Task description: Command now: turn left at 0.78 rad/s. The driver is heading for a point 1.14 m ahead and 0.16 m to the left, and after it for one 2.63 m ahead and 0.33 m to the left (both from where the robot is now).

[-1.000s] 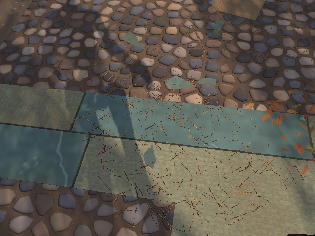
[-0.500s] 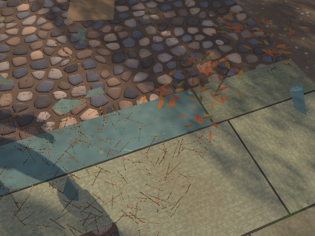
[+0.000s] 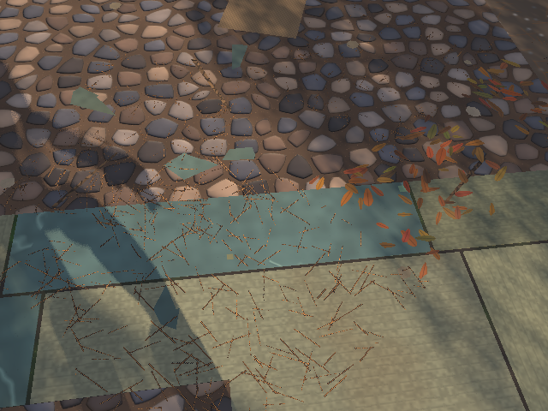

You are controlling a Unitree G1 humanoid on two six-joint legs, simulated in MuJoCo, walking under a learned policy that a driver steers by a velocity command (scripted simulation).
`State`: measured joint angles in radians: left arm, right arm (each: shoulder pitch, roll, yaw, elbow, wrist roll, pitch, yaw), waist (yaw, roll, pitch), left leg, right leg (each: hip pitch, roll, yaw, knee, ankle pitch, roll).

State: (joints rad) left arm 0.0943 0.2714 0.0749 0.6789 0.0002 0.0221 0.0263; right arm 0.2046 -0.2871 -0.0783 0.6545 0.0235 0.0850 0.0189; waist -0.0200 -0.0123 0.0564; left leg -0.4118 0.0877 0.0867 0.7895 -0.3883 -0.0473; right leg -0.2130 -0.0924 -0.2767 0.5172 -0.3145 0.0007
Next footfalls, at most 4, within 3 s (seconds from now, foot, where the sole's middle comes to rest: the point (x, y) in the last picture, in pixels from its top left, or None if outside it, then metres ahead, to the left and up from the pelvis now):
0.04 left None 0.04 0.12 -0.77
0.54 right None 0.22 -0.04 -0.77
0.96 left None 0.44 0.33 -0.77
1.40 right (189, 244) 0.90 0.22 -0.77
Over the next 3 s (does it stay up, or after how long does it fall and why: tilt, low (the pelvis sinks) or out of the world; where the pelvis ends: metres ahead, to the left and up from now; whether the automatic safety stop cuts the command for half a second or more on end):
stays up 2.19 0.21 0.00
